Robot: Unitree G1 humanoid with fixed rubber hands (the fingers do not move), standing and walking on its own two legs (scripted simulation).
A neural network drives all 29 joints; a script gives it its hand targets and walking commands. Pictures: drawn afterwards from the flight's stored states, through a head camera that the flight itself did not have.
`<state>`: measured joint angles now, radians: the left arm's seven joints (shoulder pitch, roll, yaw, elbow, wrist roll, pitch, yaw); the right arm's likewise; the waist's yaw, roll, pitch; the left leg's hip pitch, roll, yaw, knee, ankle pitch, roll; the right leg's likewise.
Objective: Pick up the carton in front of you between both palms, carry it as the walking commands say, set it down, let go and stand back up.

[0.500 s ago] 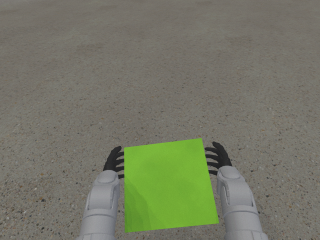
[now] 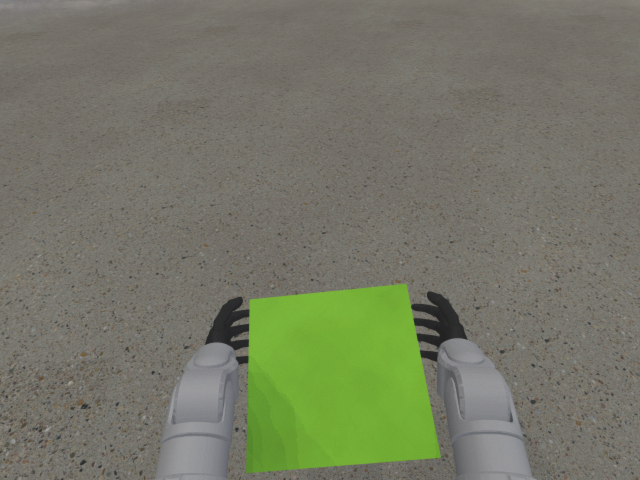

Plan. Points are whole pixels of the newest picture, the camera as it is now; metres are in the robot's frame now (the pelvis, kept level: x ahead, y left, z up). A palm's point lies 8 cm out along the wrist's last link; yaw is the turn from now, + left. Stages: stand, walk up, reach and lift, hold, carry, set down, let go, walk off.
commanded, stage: carry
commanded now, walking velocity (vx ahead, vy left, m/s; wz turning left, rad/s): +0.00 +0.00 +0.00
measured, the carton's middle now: (338, 385) +0.30 -0.01 -0.07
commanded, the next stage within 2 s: hold in 1.10 s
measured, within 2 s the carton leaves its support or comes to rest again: neither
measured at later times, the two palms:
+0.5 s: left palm (213, 373) +0.26 +0.15 +0.05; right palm (457, 370) +0.26 -0.15 +0.05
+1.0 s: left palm (211, 381) +0.25 +0.15 +0.05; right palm (460, 380) +0.25 -0.15 +0.05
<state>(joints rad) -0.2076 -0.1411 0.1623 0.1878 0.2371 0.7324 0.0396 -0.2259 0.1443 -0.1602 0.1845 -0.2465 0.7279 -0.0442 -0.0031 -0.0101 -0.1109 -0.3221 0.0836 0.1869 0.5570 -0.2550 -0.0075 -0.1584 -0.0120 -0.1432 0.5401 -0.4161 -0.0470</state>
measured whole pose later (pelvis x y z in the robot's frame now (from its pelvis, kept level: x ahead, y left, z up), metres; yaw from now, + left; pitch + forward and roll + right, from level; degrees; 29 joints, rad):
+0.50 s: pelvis -0.03 +0.00 +0.00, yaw +0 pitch +1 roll +1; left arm -0.23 -0.14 0.18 0.20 0.25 0.74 0.03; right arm -0.24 0.15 -0.17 0.20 -0.26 0.73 -0.04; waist 0.00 -0.01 -0.11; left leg -0.34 0.09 0.19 0.52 -0.19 0.00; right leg -0.19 -0.01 -0.16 0.54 -0.37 -0.05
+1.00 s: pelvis -0.04 +0.00 +0.00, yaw +0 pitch +1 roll +0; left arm -0.22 -0.14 0.17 0.19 0.25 0.74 0.04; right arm -0.23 0.15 -0.17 0.19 -0.25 0.73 -0.04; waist 0.00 0.00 -0.10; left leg -0.36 0.09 0.18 0.52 -0.17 0.00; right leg -0.21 -0.01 -0.16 0.55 -0.36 -0.06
